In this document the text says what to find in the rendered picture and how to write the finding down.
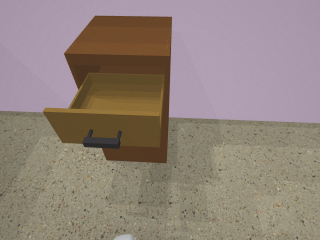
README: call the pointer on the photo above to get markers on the handle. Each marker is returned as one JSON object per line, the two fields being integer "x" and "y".
{"x": 102, "y": 142}

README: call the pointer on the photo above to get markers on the cabinet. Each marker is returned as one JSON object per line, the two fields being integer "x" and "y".
{"x": 127, "y": 45}

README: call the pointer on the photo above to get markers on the drawer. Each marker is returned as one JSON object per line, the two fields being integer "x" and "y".
{"x": 111, "y": 102}

